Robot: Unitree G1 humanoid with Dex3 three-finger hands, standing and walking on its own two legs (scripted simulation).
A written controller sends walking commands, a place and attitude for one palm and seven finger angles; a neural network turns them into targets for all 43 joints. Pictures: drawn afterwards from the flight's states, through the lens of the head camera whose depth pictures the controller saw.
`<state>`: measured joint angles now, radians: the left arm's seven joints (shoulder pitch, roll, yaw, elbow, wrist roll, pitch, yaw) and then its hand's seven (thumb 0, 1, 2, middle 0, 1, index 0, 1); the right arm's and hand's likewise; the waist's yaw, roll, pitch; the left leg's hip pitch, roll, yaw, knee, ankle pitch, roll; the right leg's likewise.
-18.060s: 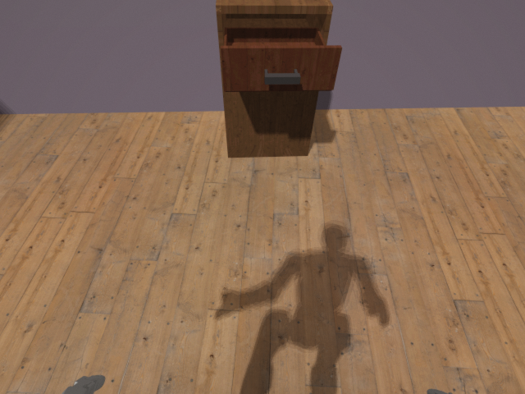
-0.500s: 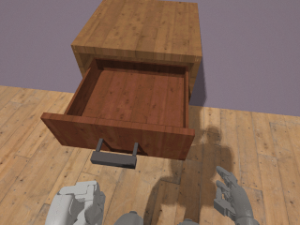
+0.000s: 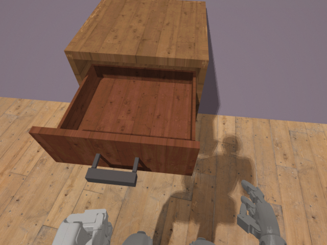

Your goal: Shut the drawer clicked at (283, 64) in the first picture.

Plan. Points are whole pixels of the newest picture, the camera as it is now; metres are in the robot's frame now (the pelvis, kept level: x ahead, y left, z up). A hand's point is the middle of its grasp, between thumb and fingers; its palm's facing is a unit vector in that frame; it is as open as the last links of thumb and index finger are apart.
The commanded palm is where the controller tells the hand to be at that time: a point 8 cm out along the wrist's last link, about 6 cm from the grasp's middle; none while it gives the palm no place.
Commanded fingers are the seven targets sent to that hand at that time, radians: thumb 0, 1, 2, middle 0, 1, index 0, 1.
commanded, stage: bring the fist close to the handle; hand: left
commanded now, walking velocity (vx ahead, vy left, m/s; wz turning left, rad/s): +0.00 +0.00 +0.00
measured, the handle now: (114, 168) +0.31 +0.15 -0.01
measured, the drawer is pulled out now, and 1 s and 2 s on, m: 0.30 0.30 0.27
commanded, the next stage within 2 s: push the drawer shut in 1.28 s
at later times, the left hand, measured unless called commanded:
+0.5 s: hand (111, 221) +0.17 +0.12 +0.04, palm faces +0.00 -1.00 -0.03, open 3.3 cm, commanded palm +0.14 +0.18 +0.03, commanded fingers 0.00 0.90 0.90 -1.40 -1.60 -1.40 -1.60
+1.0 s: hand (121, 209) +0.21 +0.12 -0.01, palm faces -0.11 -0.99 +0.01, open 3.3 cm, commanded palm +0.18 +0.18 -0.01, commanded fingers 0.00 0.90 0.90 -1.40 -1.60 -1.40 -1.60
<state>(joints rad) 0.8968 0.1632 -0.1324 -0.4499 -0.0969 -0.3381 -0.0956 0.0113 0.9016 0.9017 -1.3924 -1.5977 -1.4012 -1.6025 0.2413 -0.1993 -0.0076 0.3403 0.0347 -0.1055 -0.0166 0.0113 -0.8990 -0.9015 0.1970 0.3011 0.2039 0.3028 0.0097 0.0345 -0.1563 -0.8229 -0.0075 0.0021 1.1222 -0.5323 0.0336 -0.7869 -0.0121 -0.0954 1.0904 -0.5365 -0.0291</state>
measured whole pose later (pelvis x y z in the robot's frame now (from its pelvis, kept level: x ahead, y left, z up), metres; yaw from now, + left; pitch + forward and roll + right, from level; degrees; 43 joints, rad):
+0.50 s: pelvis +0.00 -0.02 -0.02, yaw +0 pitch +17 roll -1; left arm 0.66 0.16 0.00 -0.20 -0.18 -0.47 -0.13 0.01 0.90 0.90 -1.39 -1.60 -1.40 -1.60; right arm 0.23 -0.22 -0.02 0.45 0.02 -0.13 -0.03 0.01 -0.90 -0.90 0.20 0.30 0.20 0.30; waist -0.01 0.03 -0.18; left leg -0.96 0.01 -0.02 1.22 -0.56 0.00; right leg -0.92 0.01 -0.12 1.19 -0.57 -0.06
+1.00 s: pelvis -0.01 +0.00 -0.05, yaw -1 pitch +22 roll -3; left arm 0.44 0.16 -0.07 -0.10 -0.14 -0.44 -0.10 0.01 0.90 0.90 -1.39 -1.60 -1.40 -1.60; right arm 0.19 -0.22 0.01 0.44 0.00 -0.11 -0.01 0.01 -0.90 -0.90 0.20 0.30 0.21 0.30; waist -0.03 0.03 -0.18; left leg -1.14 0.01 -0.01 1.35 -0.60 0.03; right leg -1.10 -0.01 -0.11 1.31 -0.59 -0.04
